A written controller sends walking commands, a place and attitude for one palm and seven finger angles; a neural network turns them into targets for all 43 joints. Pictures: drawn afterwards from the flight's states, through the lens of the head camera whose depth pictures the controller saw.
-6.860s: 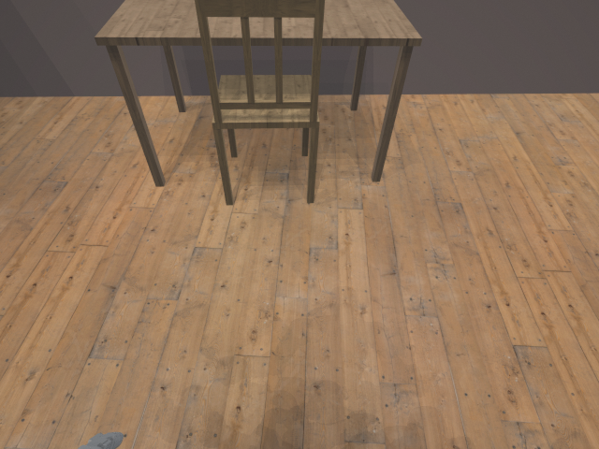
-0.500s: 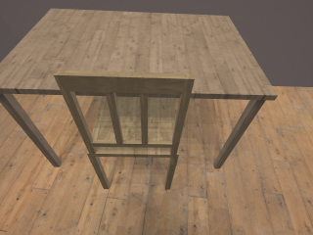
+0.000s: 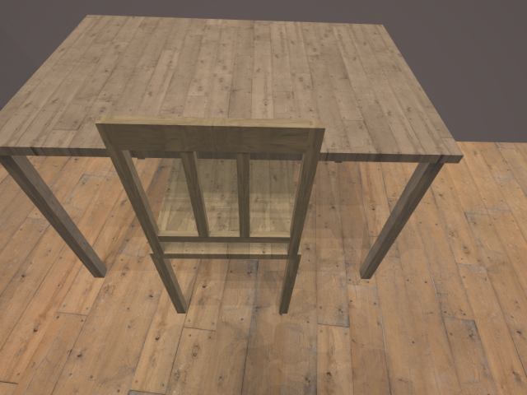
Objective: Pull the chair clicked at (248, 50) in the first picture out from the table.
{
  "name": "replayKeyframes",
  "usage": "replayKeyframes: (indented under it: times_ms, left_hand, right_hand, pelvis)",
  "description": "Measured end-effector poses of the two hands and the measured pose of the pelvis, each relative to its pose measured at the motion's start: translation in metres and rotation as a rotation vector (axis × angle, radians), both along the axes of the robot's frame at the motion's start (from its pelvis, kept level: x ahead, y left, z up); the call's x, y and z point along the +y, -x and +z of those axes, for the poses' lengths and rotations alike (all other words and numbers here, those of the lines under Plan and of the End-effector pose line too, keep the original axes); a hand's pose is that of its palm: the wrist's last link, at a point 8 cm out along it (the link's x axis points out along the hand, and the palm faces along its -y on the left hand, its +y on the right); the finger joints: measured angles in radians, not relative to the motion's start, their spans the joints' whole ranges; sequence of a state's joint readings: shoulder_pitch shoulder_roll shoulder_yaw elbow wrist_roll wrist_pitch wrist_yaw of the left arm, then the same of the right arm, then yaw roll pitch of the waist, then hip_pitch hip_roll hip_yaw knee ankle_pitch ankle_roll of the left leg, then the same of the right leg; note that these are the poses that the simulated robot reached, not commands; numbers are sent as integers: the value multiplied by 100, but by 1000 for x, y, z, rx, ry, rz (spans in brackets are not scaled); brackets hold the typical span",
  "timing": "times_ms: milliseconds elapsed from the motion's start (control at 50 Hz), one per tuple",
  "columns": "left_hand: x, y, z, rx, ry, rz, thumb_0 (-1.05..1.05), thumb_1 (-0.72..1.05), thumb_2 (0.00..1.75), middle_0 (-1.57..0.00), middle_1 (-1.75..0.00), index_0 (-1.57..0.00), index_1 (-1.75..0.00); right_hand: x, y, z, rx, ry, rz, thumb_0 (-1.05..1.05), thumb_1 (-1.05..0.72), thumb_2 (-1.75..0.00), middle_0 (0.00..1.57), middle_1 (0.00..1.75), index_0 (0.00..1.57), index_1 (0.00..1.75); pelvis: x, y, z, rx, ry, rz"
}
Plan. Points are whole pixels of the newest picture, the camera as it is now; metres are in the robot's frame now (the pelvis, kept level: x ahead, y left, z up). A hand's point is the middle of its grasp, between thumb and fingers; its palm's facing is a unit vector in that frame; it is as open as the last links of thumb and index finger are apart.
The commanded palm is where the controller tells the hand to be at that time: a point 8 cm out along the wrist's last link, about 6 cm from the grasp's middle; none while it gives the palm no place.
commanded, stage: shuffle to correct the standing spot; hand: left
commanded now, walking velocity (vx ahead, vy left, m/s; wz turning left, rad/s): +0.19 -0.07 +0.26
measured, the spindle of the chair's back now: (197, 197) +0.53 +0.18 -0.08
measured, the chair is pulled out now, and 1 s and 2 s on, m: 0.00 0.00 0.00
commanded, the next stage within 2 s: come to a stop and stand still in 0.52 s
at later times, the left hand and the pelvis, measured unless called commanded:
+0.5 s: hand out of the picture +0.03 +0.12 -0.17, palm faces +0.10 -0.98 -0.18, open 7.4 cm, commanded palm none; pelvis +0.07 -0.04 +0.00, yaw +2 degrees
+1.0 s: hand out of the picture +0.15 +0.16 -0.18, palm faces +0.08 -0.97 -0.24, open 7.3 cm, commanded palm none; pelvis +0.12 -0.03 -0.01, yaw +2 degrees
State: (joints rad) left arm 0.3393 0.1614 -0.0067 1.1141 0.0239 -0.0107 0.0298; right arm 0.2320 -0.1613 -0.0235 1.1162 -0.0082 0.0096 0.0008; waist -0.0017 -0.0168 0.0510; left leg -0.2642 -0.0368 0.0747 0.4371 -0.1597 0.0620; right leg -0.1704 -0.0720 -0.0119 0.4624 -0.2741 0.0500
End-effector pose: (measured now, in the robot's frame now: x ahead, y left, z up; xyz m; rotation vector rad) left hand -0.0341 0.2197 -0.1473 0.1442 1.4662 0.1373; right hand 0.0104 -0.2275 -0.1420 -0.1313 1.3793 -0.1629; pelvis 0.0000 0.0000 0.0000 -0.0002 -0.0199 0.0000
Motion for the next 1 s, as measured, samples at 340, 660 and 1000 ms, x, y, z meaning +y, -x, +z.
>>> replayKeyframes:
  times_ms: [340,660,1000]
  left_hand:
    - [-27,-15,-3,41,17,36,0,91,90,-19,-30,-20,-30]
    - [-62,-56,4,60,35,132,0,90,90,-20,-30,-20,-30]
    - [-13,-172,-1,-148,-67,48,1,92,90,-19,-30,-20,-30]
  right_hand:
    - [-5,-8,-11,36,-36,-36,0,-91,-89,20,30,19,30]
    - [-30,-148,-9,-63,-6,88,1,-93,-89,19,30,19,30]
    - [-20,-201,-9,-145,-12,101,-1,-94,-89,20,30,20,30]
  pelvis:
    - [-20,-37,-7,22,-25,1]
    - [-28,-104,-6,24,-15,50]
    - [-30,-123,-10,-1,-26,41]
